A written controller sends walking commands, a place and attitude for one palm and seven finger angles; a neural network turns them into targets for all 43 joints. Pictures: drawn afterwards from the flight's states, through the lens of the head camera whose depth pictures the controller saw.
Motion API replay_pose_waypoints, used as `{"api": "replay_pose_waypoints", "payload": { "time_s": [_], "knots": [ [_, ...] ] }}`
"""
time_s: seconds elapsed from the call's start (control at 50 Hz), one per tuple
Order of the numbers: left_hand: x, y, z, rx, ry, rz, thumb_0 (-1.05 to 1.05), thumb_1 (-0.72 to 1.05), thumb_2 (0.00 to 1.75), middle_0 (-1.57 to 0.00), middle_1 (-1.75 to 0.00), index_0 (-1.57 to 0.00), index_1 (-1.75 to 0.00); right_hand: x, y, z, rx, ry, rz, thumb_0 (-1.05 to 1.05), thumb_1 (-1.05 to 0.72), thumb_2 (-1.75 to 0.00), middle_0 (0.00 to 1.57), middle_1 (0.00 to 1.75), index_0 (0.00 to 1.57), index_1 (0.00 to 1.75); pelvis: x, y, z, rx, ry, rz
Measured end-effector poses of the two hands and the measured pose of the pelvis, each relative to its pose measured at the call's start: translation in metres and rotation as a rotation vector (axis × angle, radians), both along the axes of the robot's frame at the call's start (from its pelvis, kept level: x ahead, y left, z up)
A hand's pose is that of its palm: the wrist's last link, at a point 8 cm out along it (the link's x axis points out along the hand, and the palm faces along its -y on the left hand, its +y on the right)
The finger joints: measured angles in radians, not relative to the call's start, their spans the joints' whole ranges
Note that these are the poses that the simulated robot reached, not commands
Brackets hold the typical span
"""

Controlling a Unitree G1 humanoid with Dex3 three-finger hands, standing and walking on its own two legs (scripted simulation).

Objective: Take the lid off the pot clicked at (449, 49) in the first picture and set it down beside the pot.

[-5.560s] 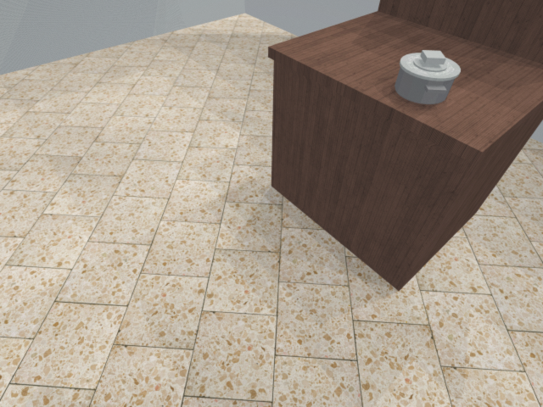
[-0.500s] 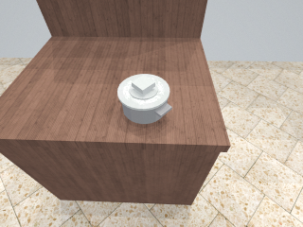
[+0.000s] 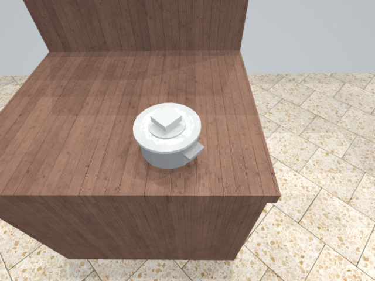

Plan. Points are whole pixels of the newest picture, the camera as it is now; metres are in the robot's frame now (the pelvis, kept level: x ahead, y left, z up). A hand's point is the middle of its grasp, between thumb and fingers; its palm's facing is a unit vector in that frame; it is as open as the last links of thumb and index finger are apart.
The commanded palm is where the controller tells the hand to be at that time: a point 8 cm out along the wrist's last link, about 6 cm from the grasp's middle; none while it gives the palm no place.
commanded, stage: come to a stop and stand still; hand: left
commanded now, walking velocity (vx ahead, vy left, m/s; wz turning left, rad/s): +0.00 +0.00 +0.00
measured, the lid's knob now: (166, 118) +0.46 +0.08 +0.09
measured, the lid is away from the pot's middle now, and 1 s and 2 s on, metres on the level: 0.00 0.00 0.00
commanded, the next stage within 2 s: look again from close up in 0.20 s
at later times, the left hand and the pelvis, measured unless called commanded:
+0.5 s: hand out of the picture +0.02 +0.17 -0.17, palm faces +0.02 -0.97 -0.22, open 7.4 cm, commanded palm none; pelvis +0.00 -0.01 +0.00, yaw +0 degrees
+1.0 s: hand out of the picture +0.00 +0.17 -0.17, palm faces +0.03 -0.98 -0.20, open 7.4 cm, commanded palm none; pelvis +0.00 +0.00 +0.00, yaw +0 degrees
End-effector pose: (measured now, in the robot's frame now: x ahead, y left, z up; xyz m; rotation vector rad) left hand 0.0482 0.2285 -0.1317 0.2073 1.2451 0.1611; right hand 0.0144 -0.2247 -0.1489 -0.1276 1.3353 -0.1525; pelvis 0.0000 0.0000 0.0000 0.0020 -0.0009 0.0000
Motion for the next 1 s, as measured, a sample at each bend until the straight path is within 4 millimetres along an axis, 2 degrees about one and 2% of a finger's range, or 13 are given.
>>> {"api": "replay_pose_waypoints", "payload": {
  "time_s": [0.12, 0.3, 0.52, 1.0],
  "knots": [
    [-0.002, -0.004, -0.001, -0.005, 0.017, 0.005, 0.01, 0.91, 0.90, -0.20, -0.30, -0.20, -0.30, 0.004, -0.003, 0.001, -0.003, 0.004, -0.002, 0.01, -0.92, -0.90, 0.20, 0.30, 0.20, 0.30, 0.004, -0.003, 0.001, -0.002, -0.002, -0.001],
    [-0.018, -0.007, -0.003, -0.013, 0.062, 0.023, 0.01, 0.91, 0.90, -0.20, -0.30, -0.20, -0.30, 0.002, -0.004, 0.003, -0.004, 0.021, -0.002, 0.00, -0.92, -0.90, 0.20, 0.30, 0.20, 0.30, 0.006, -0.005, 0.003, -0.004, -0.005, -0.001],
    [-0.036, -0.010, -0.004, -0.023, 0.101, 0.038, 0.01, 0.91, 0.90, -0.20, -0.30, -0.20, -0.30, -0.011, 0.000, 0.003, 0.007, 0.052, -0.007, 0.00, -0.92, -0.90, 0.20, 0.30, 0.20, 0.30, 0.004, -0.007, 0.004, -0.006, -0.008, -0.001],
    [-0.057, -0.014, -0.007, -0.044, 0.127, 0.053, 0.01, 0.91, 0.90, -0.20, -0.30, -0.20, -0.30, -0.039, 0.020, 0.003, 0.040, 0.093, -0.028, 0.00, -0.91, -0.90, 0.20, 0.30, 0.20, 0.30, -0.004, -0.003, 0.004, -0.007, -0.010, -0.001]
  ]
}}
